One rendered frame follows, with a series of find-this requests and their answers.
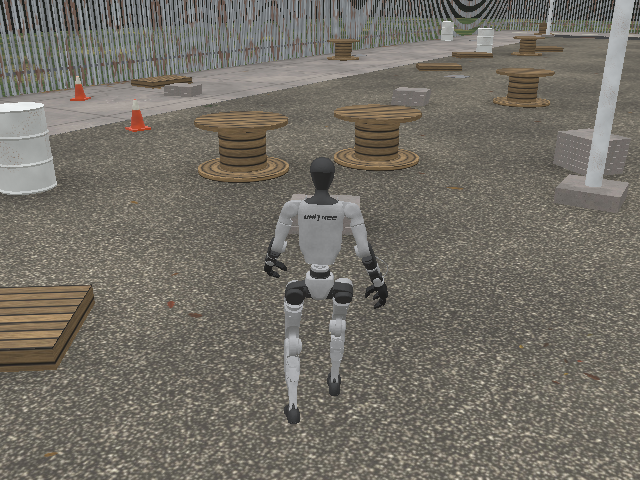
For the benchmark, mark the robot right forearm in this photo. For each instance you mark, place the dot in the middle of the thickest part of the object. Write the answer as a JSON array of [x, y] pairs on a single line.
[[372, 268]]

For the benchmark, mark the left robot upper arm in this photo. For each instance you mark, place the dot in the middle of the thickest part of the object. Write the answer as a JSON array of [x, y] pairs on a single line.
[[289, 210]]

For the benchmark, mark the robot left forearm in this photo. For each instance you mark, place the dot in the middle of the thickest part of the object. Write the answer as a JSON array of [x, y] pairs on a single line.
[[272, 256]]

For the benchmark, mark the robot right hand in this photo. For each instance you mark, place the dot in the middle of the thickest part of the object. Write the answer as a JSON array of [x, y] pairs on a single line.
[[382, 293]]

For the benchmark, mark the right robot shin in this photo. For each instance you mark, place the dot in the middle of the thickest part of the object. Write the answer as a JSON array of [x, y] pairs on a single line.
[[336, 352]]

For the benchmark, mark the robot left hand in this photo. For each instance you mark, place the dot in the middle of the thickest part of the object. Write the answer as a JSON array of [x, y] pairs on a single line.
[[270, 272]]

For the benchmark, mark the right robot upper arm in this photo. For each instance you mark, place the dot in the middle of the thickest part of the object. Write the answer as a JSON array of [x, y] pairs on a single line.
[[353, 212]]

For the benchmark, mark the humanoid robot torso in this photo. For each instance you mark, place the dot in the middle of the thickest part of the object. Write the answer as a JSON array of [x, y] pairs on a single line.
[[320, 238]]

